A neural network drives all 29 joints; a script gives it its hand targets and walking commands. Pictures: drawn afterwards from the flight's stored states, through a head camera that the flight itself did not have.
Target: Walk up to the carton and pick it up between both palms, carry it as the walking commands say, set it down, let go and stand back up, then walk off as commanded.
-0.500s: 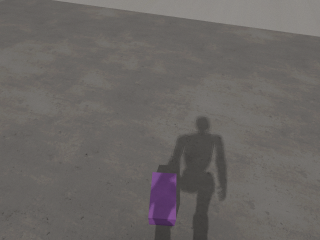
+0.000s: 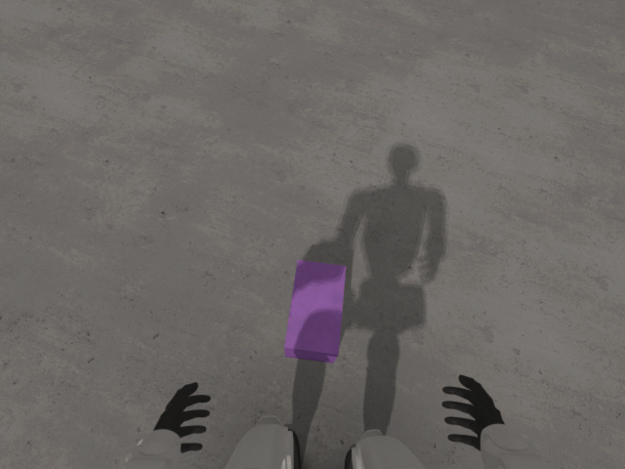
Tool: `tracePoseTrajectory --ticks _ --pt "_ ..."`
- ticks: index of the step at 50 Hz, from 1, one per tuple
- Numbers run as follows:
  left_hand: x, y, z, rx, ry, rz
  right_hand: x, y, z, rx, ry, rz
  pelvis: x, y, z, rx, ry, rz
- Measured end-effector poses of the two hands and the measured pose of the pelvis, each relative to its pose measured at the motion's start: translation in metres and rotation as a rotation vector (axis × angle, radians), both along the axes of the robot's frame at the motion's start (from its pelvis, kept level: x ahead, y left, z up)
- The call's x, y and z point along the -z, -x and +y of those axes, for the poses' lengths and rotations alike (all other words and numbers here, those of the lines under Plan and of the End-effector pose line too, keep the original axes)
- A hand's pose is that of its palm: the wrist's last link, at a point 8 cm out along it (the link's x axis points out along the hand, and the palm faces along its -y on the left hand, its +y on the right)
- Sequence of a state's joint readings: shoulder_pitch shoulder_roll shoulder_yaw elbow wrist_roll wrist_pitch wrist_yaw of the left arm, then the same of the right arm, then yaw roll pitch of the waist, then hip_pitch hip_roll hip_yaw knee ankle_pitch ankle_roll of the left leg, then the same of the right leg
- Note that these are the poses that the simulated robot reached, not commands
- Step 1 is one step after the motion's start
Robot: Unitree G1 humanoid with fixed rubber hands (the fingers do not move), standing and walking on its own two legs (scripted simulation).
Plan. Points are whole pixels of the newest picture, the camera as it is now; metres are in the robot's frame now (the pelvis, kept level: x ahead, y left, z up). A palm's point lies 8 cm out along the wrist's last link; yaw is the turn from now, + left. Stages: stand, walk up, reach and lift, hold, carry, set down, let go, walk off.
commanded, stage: reach and lift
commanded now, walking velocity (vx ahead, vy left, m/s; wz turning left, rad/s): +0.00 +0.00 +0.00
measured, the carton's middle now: (315, 311) +0.48 -0.03 -0.66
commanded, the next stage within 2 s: none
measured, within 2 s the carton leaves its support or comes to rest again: neither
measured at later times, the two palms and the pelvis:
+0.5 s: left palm (205, 335) +0.31 +0.18 -0.16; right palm (450, 348) +0.28 -0.21 -0.14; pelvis -0.05 -0.04 -0.05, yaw +0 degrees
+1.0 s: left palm (236, 258) +0.46 +0.14 -0.19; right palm (416, 276) +0.41 -0.19 -0.18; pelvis -0.05 -0.01 -0.07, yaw -3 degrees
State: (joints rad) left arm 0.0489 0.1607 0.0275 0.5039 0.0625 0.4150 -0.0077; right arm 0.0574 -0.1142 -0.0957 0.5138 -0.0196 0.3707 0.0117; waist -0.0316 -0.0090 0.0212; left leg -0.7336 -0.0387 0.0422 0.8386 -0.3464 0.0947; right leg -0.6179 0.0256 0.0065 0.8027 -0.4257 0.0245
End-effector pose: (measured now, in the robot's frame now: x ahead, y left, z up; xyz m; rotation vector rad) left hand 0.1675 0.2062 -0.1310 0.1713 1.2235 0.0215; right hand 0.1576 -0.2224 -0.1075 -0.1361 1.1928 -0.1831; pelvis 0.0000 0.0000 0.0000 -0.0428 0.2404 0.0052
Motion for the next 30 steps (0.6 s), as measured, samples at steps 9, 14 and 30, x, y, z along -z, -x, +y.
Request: tracePoseTrajectory --ticks 9,14,30 --pt "0.008 -0.051 -0.009 0.037 -0.005 -0.134 0.019 -0.040 0.010 -0.019 -0.031 -0.120 0.025 0.028 -0.019 -0.011 -0.013 0.026" --pt "0.017 -0.070 -0.024 0.049 0.011 -0.160 0.024 -0.054 0.006 0.025 -0.028 -0.158 0.034 0.039 -0.029 -0.002 -0.020 0.021" --pt "0.035 -0.176 -0.035 0.035 0.054 -0.319 0.041 -0.151 0.018 0.057 0.000 -0.310 0.056 0.052 -0.033 0.002 0.007 0.206"
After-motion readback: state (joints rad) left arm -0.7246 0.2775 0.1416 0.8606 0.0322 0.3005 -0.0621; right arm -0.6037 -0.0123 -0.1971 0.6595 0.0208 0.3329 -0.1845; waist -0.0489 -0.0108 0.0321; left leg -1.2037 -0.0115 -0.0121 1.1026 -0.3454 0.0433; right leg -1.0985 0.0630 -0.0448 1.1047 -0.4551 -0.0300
